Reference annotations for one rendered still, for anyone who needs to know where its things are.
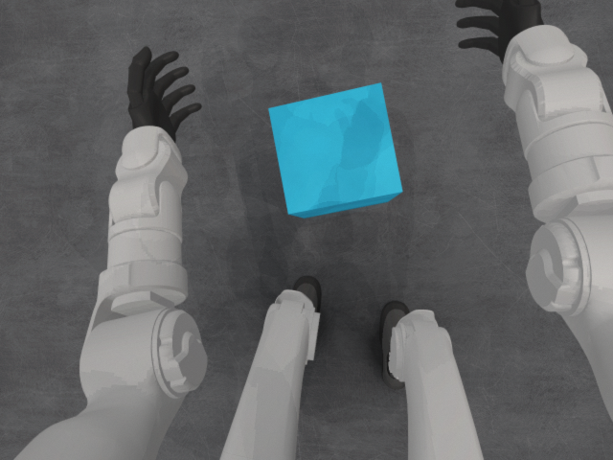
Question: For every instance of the robot left thigh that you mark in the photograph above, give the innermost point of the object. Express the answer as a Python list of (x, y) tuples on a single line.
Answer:
[(265, 425)]

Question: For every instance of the robot left upper arm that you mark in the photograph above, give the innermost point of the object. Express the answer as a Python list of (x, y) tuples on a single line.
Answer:
[(135, 372)]

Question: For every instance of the left robot hand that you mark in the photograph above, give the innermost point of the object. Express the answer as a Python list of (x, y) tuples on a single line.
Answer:
[(146, 107)]

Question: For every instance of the robot right upper arm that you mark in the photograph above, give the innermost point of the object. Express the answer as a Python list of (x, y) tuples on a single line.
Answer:
[(570, 271)]

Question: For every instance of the left robot forearm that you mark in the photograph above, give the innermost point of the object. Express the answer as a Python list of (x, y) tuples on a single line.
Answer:
[(144, 265)]

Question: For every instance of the right robot forearm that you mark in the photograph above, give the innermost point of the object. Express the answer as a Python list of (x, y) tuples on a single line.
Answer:
[(565, 124)]

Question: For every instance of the robot right foot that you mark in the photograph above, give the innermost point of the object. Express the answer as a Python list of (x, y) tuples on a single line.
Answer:
[(390, 315)]

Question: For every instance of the carton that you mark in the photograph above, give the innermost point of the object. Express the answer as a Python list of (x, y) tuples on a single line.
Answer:
[(335, 152)]

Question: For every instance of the right robot hand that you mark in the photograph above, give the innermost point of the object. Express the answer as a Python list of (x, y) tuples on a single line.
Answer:
[(515, 16)]

